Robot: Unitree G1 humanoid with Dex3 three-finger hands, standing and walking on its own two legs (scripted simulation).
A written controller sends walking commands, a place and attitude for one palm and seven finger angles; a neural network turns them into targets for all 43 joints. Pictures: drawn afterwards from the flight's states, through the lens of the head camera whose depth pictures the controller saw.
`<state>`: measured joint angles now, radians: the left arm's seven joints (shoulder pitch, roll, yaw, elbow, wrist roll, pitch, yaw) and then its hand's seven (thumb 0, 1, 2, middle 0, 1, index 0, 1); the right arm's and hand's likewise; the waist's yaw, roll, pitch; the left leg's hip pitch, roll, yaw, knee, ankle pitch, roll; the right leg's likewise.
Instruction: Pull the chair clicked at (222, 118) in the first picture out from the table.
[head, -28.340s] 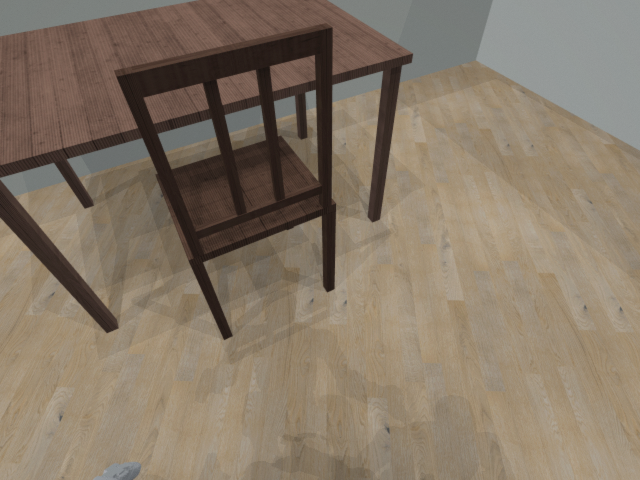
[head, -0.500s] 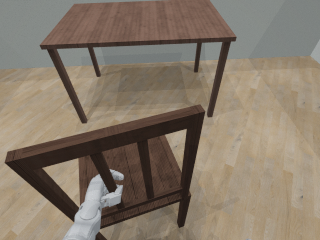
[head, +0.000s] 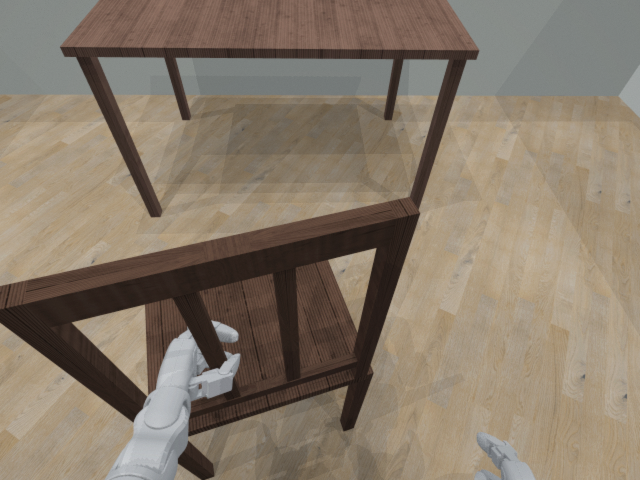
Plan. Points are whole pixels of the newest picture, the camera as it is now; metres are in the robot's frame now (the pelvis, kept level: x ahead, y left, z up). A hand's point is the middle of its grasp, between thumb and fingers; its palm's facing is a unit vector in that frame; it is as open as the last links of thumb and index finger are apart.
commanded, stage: open the thumb and straighten the fingers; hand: left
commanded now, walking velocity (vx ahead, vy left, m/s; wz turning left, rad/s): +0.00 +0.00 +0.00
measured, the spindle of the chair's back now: (214, 353) +0.29 +0.16 -0.05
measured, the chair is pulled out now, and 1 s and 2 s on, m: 0.70 0.70 0.70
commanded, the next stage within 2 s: draw the fingers out of the gap in 0.62 s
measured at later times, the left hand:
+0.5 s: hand (213, 365) +0.29 +0.16 -0.07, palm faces -0.01 -0.99 -0.17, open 16.0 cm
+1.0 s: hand (197, 409) +0.22 +0.17 -0.07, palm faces +0.00 -0.99 -0.17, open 17.5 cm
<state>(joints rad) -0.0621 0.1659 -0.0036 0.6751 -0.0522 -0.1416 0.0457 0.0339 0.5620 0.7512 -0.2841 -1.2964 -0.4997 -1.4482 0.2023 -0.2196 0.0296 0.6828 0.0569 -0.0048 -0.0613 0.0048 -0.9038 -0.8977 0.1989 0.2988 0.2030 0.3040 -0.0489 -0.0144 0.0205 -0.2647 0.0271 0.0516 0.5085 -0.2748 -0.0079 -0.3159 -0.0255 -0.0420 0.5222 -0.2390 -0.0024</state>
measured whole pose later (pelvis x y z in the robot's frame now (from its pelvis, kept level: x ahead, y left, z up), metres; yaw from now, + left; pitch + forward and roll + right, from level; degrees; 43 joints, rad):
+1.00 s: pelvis +0.02 +0.00 -0.03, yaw +2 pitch +10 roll +0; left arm 0.33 0.21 0.00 0.11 -0.07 0.05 -0.03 -0.01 -0.54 0.20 0.00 -0.01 -0.01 0.00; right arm 0.24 -0.26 0.01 0.54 0.04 -0.11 -0.07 0.01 -0.90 -0.90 0.20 0.30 0.20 0.30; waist -0.04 0.05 -0.09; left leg -0.55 0.02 0.01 0.83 -0.45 0.00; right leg -0.58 -0.04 -0.08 0.82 -0.41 0.00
